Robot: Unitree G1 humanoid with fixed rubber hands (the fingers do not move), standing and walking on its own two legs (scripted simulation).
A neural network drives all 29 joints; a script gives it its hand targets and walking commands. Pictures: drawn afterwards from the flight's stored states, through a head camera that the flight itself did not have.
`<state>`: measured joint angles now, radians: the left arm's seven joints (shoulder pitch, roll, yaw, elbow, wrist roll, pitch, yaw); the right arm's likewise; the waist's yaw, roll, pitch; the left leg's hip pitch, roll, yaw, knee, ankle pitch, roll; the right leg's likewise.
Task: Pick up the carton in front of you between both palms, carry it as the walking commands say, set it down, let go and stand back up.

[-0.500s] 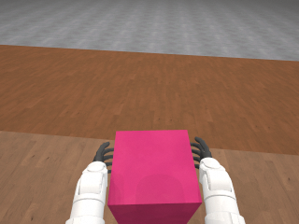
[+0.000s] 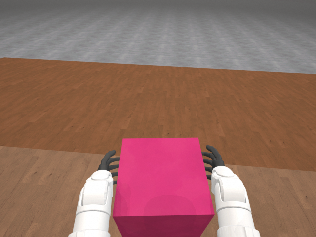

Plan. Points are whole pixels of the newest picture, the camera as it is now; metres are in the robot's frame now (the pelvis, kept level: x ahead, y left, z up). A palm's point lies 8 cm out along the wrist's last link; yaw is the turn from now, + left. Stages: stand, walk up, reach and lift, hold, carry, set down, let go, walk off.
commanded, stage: hold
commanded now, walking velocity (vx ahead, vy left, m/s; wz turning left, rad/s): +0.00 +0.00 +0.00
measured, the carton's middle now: (160, 192) +0.28 +0.00 -0.03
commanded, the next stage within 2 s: carry in 0.74 s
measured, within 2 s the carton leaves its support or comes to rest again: neither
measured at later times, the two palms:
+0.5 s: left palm (104, 176) +0.28 +0.15 +0.05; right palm (217, 172) +0.29 -0.15 +0.06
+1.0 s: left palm (115, 160) +0.32 +0.12 +0.06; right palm (224, 160) +0.32 -0.18 +0.07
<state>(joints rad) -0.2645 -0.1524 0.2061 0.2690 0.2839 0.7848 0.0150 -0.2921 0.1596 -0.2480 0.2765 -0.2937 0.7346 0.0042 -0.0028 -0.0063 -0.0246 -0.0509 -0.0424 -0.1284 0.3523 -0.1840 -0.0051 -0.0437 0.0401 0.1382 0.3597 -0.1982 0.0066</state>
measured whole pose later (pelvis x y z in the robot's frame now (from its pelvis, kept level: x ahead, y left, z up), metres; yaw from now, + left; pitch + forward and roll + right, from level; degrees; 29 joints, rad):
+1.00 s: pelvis +0.04 -0.02 -0.01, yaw +0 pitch +3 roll +0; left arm -0.19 -0.14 0.11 -0.01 0.16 0.94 0.07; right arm -0.17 0.12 -0.15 -0.05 -0.17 0.91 -0.05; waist 0.00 0.02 -0.16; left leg -0.34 0.04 0.01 0.70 -0.45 0.00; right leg -0.24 -0.01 -0.03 0.50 -0.31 -0.01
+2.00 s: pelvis +0.64 -0.06 -0.03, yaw -2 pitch +3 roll +1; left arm -0.16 -0.13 0.10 -0.40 0.11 1.24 0.09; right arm -0.17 0.14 -0.10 -0.40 -0.12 1.20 -0.09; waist 0.02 -0.01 -0.08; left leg -0.50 0.03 0.25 0.47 -0.06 0.04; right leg 0.10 -0.05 -0.20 0.36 -0.49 0.01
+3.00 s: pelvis +1.29 -0.10 -0.07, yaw -2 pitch +4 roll +0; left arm -0.68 -0.02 0.22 -0.04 0.06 1.21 0.11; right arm -0.69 0.05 -0.24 -0.04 -0.09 1.16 -0.13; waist -0.01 -0.01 0.08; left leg -0.43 -0.07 0.15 0.48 0.04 0.16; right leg -0.29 0.05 -0.05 1.07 -0.58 -0.03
